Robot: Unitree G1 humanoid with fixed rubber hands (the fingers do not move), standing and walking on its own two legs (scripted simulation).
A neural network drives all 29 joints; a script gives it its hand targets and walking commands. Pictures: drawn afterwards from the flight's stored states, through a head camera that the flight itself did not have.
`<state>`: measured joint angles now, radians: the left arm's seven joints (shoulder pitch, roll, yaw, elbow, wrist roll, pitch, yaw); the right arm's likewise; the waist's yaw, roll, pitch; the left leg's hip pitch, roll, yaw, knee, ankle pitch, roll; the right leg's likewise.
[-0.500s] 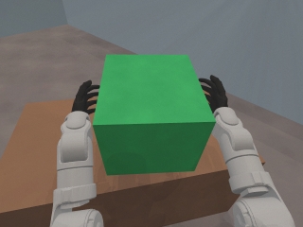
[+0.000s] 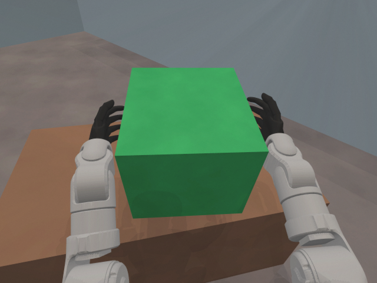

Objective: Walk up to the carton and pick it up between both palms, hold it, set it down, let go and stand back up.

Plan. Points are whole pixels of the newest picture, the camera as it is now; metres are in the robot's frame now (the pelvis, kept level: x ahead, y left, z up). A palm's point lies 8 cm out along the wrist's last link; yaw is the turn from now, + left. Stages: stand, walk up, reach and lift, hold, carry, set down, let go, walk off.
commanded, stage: hold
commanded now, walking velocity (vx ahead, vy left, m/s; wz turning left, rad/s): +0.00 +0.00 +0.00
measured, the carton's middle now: (185, 139) +0.41 +0.02 +0.13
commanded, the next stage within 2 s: none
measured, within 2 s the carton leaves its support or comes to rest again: neither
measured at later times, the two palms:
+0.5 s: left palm (101, 140) +0.34 +0.18 +0.18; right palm (270, 133) +0.36 -0.15 +0.19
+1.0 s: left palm (100, 141) +0.34 +0.19 +0.18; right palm (269, 133) +0.36 -0.15 +0.19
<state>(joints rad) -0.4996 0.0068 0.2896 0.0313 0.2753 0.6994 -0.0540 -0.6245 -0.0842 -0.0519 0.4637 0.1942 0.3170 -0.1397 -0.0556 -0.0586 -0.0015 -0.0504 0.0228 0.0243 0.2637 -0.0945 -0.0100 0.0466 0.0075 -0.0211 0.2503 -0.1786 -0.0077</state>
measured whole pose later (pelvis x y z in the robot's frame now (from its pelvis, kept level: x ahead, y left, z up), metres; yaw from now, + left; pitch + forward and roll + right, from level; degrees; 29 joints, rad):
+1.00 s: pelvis +0.00 +0.00 +0.00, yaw +0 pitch -7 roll +0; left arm -0.48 0.00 0.28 0.00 0.28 0.71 -0.05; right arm -0.61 -0.09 -0.05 0.44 0.20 0.32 -0.14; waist -0.05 -0.06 0.00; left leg -0.05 0.02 0.02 0.27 -0.10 -0.01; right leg 0.05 0.00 -0.02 0.25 -0.18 0.00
